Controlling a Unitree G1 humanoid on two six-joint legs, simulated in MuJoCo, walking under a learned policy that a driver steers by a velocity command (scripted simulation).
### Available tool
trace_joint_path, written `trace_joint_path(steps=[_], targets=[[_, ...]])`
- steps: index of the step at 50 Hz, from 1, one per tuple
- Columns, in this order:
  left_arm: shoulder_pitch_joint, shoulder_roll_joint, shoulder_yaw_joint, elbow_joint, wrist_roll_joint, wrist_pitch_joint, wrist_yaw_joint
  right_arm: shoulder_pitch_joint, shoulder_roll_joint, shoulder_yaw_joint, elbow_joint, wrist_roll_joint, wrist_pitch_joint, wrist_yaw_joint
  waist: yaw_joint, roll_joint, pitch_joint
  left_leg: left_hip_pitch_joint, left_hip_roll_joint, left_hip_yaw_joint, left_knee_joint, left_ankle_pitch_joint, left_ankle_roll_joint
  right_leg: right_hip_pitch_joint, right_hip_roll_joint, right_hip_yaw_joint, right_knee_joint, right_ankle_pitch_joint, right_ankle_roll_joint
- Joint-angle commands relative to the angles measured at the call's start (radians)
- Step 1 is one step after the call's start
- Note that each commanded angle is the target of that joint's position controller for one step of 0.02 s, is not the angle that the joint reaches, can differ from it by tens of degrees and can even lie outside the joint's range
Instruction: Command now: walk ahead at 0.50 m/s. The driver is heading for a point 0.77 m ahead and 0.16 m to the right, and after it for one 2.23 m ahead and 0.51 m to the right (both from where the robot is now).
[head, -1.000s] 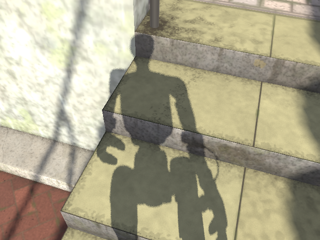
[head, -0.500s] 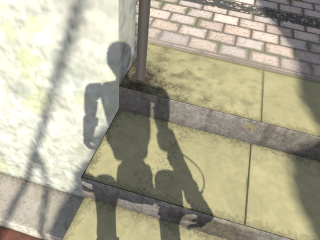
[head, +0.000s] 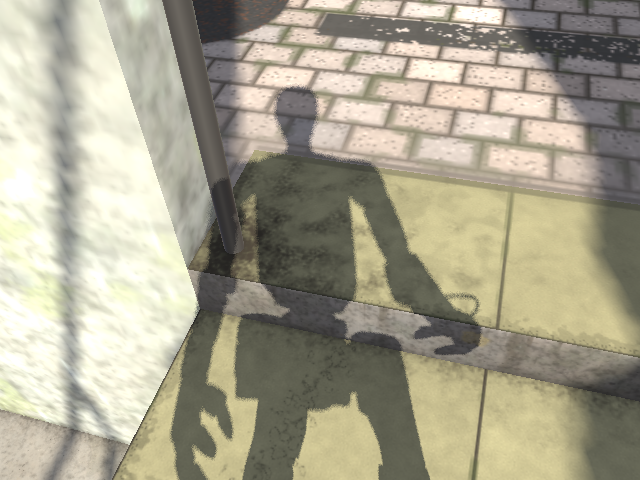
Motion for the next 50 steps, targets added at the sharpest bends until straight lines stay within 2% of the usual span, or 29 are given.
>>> trace_joint_path(steps=[1, 4, 7, 11, 13, 15, 16, 17, 19, 20, 21, 22, 23, 24, 25, 26, 28, 29, 30, 31, 34, 37, 41, 44, 46, 47, 48, 49, 50], targets=[[-0.285, 0.027, -0.011, -0.108, 0.004, -0.040, 0.013, 0.050, -0.025, 0.018, -0.053, 0.023, 0.012, -0.008, -0.148, -0.080, 0.048, -0.122, 0.115, 0.060, -0.074, 0.016, -0.056, 0.042, -0.207, 0.466, -0.752, 0.076, -0.126], [-0.148, 0.042, -0.016, -0.056, 0.023, -0.073, 0.054, -0.100, -0.029, 0.018, -0.110, 0.011, 0.005, 0.007, -0.049, -0.137, 0.060, -0.157, 0.141, 0.115, -0.252, -0.026, -0.110, 0.262, -0.200, 0.329, -0.789, 0.488, -0.165], [0.201, 0.051, -0.022, 0.072, 0.068, -0.048, 0.044, -0.185, 0.040, 0.040, -0.155, 0.001, 0.028, 0.021, 0.082, -0.148, 0.082, -0.484, 0.106, 0.211, -0.091, -0.158, -0.063, 0.695, -0.229, 0.250, -0.735, 0.682, -0.224], [0.338, -0.041, -0.053, 0.147, 0.106, -0.012, 0.042, -0.282, 0.105, 0.080, -0.223, 0.007, 0.017, 0.012, 0.093, -0.127, 0.163, -0.898, 0.095, 0.196, 0.246, -0.356, 0.053, 0.899, -0.297, 0.274, -0.764, 0.619, -0.225], [0.296, -0.071, -0.069, 0.129, 0.113, -0.012, 0.032, -0.453, 0.097, 0.092, -0.286, 0.009, 0.020, 0.020, 0.073, -0.066, 0.170, -0.695, 0.145, 0.335, -0.096, -0.213, 0.077, 0.687, -0.207, 0.176, -0.920, 0.388, -0.182], [0.141, -0.099, -0.091, 0.090, 0.102, -0.007, -0.011, -0.605, 0.178, 0.126, -0.376, 0.021, 0.091, 0.036, 0.012, -0.142, 0.164, -0.028, 0.140, 0.379, -0.328, -0.003, 0.037, 0.167, -0.193, 0.083, -1.197, 0.474, -0.189], [0.133, -0.013, -0.075, 0.100, 0.061, -0.013, -0.028, -0.561, 0.147, 0.110, -0.385, 0.039, 0.125, 0.053, -0.062, -0.202, 0.125, 0.129, 0.054, 0.430, -0.300, -0.033, -0.015, 0.155, -0.164, 0.002, -1.142, 1.029, -0.187], [0.102, 0.061, -0.069, 0.071, 0.032, -0.046, -0.022, -0.468, 0.100, 0.094, -0.352, 0.020, 0.128, 0.062, -0.115, -0.220, 0.125, 0.216, 0.015, 0.457, -0.314, -0.120, -0.063, 0.232, -0.208, -0.013, -1.021, 1.552, -0.177], [0.168, 0.237, -0.013, 0.074, -0.026, -0.094, -0.003, -0.288, -0.032, 0.048, -0.285, 0.025, 0.116, 0.027, -0.165, -0.162, 0.090, 0.376, -0.080, 0.497, -0.697, -0.211, -0.100, 0.463, -0.234, -0.007, -0.794, 1.958, -0.014], [0.123, 0.291, 0.013, 0.068, -0.014, -0.096, -0.013, -0.064, -0.079, 0.022, -0.204, 0.028, 0.101, 0.004, -0.237, -0.225, 0.009, 0.640, -0.060, 0.424, -0.753, -0.102, -0.070, 0.394, -0.254, 0.019, -0.624, 2.121, 0.084], [0.109, 0.177, 0.008, 0.041, 0.026, -0.092, -0.026, 0.276, -0.083, 0.018, -0.093, -0.006, 0.098, -0.019, -0.298, -0.051, -0.310, 1.164, 0.122, 0.152, -0.735, 0.403, 0.086, 0.184, -0.225, 0.081, -0.289, 1.771, 0.158], [0.282, 0.061, 0.012, 0.062, 0.051, -0.079, -0.046, 0.504, -0.102, 0.005, 0.007, -0.069, 0.097, 0.013, -0.224, 0.289, -0.620, 1.414, 0.441, -0.410, -0.937, 0.811, 0.378, 0.054, 0.067, 0.163, 0.178, 0.137, 0.194], [0.111, 0.117, 0.068, -0.001, -0.067, -0.039, -0.056, 0.503, -0.135, -0.020, -0.014, -0.092, 0.079, 0.021, -0.250, 0.145, -0.378, 1.029, 0.428, -0.636, -1.200, 0.660, 0.318, -0.024, 0.153, 0.354, 0.526, 0.300, 0.113], [0.000, 0.066, 0.076, -0.042, -0.059, -0.040, -0.031, 0.318, -0.122, -0.019, 0.007, -0.050, 0.039, 0.023, -0.161, 0.065, -0.105, 0.734, 0.405, -0.457, -1.222, 0.470, 0.251, -0.121, 0.117, 0.358, 0.572, 0.332, 0.092], [0.001, 0.007, 0.054, -0.050, -0.006, -0.036, -0.007, 0.107, -0.059, -0.009, -0.005, 0.008, 0.020, 0.020, -0.077, -0.012, -0.113, 0.579, 0.359, -0.348, -1.226, 0.233, 0.229, -0.093, 0.063, 0.293, 0.585, 0.330, 0.074], [-0.017, -0.027, 0.036, -0.041, 0.035, -0.040, 0.013, -0.003, 0.022, 0.008, -0.004, 0.017, 0.017, 0.018, -0.029, -0.070, -0.085, 0.468, 0.320, -0.232, -1.226, 0.201, 0.208, -0.099, 0.020, 0.264, 0.554, 0.330, 0.039], [-0.055, -0.090, 0.002, -0.071, 0.034, -0.037, 0.046, -0.149, 0.152, 0.035, -0.015, -0.002, 0.016, 0.020, 0.062, -0.075, -0.077, 0.313, 0.301, -0.084, -1.343, 0.284, 0.158, -0.079, -0.039, 0.225, 0.531, 0.228, -0.001], [-0.045, -0.061, 0.006, -0.078, 0.033, -0.043, 0.055, -0.134, 0.175, 0.047, -0.007, -0.004, 0.005, 0.019, 0.083, -0.108, -0.114, 0.339, 0.303, -0.008, -1.349, 0.411, 0.116, -0.047, -0.069, 0.230, 0.403, 0.293, 0.024], [-0.054, -0.041, 0.014, -0.068, 0.012, -0.049, 0.057, -0.132, 0.165, 0.039, -0.017, -0.011, -0.006, 0.017, 0.089, -0.115, -0.125, 0.328, 0.289, 0.079, -1.359, 0.385, 0.056, 0.015, -0.109, 0.226, 0.269, 0.293, 0.071], [-0.048, -0.025, 0.025, -0.056, -0.025, -0.048, 0.041, -0.164, 0.073, 0.017, -0.031, -0.012, -0.015, 0.015, 0.111, -0.067, -0.120, 0.276, 0.221, 0.245, -1.368, 0.427, 0.020, 0.134, -0.108, 0.133, 0.150, 0.302, 0.115], [-0.115, 0.073, 0.056, -0.064, -0.025, -0.059, 0.005, -0.159, -0.099, -0.035, -0.071, -0.001, -0.039, 0.009, 0.069, -0.014, -0.049, 0.308, 0.193, 0.367, -1.409, 0.459, -0.014, 0.271, -0.086, 0.037, -0.111, 0.377, 0.179], [-0.248, 0.065, 0.036, -0.161, -0.027, -0.051, 0.041, -0.052, -0.185, -0.096, -0.040, -0.022, -0.024, -0.007, -0.015, 0.020, -0.002, 0.575, 0.356, 0.264, -1.398, 0.433, 0.109, 0.159, -0.106, 0.067, -0.236, 0.360, 0.148], [-0.296, 0.087, 0.037, -0.192, 0.017, -0.001, 0.092, -0.010, -0.051, -0.070, -0.015, -0.023, -0.028, -0.025, -0.078, 0.083, 0.089, 0.697, 0.456, 0.154, -1.520, -0.237, 0.101, 0.098, -0.127, 0.095, -0.332, 0.276, 0.062], [-0.320, 0.074, 0.041, -0.207, 0.001, -0.014, 0.088, -0.039, -0.057, -0.056, -0.028, 0.008, 0.003, -0.050, -0.089, 0.057, 0.093, 0.775, 0.450, 0.173, -1.509, -0.389, 0.058, 0.165, -0.078, 0.040, -0.470, 0.238, 0.019], [-0.272, 0.077, 0.056, -0.185, -0.023, -0.045, 0.084, -0.039, -0.077, -0.057, -0.016, -0.002, 0.038, -0.056, -0.078, 0.031, 0.057, 0.773, 0.407, 0.240, -1.411, -0.335, 0.040, 0.330, 0.011, -0.038, -0.614, 0.313, -0.031], [-0.244, 0.089, 0.069, -0.178, -0.010, -0.065, 0.090, -0.015, -0.065, -0.052, 0.007, -0.018, 0.049, -0.058, -0.065, -0.017, 0.014, 0.727, 0.366, 0.308, -1.271, -0.262, 0.001, 0.458, -0.008, 0.018, -0.660, 0.399, -0.079], [-0.147, 0.176, 0.087, -0.161, -0.024, -0.082, 0.109, -0.046, 0.025, -0.023, -0.059, -0.019, 0.043, -0.060, -0.048, -0.258, -0.122, 0.528, 0.205, 0.457, -0.935, -0.295, -0.105, 0.706, -0.230, 0.384, -0.708, 0.582, -0.287], [0.031, 0.237, 0.107, -0.137, -0.012, -0.090, 0.119, -0.214, 0.037, -0.009, -0.113, -0.006, 0.016, -0.023, 0.102, -0.320, -0.034, 0.109, 0.063, 0.357, -0.774, -0.552, -0.158, 0.911, -0.332, 0.675, -0.820, 0.629, -0.380], [0.142, 0.220, 0.108, -0.053, 0.021, -0.088, 0.113, -0.289, 0.047, -0.003, -0.108, -0.003, 0.014, 0.013, 0.146, -0.214, 0.043, -0.096, 0.063, 0.242, -0.555, -0.576, -0.133, 0.994, -0.306, 0.620, -0.824, 0.704, -0.316]])
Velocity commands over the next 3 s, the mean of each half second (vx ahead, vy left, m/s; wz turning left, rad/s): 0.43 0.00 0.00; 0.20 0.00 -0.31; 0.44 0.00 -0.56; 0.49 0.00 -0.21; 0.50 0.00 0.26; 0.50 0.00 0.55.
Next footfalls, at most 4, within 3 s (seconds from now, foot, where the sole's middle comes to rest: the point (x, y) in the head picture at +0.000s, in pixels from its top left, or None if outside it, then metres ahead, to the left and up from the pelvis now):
0.40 left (325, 472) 0.47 0.08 -0.57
0.92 right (473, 479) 0.47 -0.18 -0.57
1.38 left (392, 251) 0.87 -0.05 -0.43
1.90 right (558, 196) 1.03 -0.41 -0.43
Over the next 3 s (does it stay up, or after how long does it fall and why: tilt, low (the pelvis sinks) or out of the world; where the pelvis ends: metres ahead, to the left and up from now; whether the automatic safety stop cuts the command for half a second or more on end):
stays up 1.56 -0.45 0.33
